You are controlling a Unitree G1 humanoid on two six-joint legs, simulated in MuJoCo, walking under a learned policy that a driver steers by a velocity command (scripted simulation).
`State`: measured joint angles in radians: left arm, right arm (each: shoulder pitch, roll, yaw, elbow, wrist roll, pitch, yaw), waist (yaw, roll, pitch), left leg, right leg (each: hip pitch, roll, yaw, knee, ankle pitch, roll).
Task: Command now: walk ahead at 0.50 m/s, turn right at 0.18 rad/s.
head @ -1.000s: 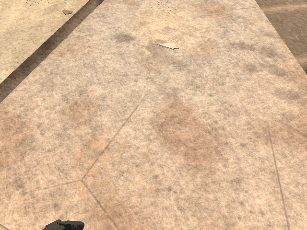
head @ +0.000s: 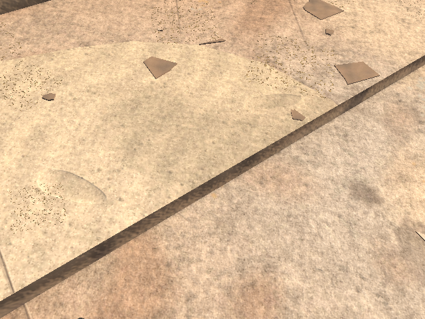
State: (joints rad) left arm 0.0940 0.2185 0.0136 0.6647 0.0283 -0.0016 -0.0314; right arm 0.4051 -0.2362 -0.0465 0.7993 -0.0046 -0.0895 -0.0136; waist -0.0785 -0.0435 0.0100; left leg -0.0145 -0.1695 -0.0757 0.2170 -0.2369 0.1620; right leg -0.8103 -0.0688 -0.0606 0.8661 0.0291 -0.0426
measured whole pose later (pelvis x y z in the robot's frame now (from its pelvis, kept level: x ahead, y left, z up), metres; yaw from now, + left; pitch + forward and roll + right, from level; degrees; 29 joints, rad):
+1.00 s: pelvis +0.52 -0.05 -0.01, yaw -34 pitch +1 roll +2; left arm 0.14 0.26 0.05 0.63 0.03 0.03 -0.06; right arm 0.31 -0.28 -0.05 0.76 -0.01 -0.04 -0.02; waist -0.05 -0.02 0.05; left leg -0.16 0.06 0.21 0.47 -0.32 -0.01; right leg -0.52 -0.01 -0.04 0.69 -0.21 -0.03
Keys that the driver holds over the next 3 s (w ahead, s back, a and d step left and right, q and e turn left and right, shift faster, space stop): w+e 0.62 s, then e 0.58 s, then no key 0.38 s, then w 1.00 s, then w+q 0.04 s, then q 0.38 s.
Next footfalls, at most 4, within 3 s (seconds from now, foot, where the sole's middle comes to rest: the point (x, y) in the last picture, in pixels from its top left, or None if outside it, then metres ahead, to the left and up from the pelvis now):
0.20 right None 0.26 -0.07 -0.78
0.60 left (171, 285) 0.58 0.07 -0.78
1.04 right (254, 280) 0.58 -0.20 -0.78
1.46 left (200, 257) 0.67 -0.03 -0.78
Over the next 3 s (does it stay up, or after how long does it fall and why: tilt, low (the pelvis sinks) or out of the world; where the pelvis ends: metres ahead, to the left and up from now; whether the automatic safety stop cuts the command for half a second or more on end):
stays up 0.89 -0.47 0.00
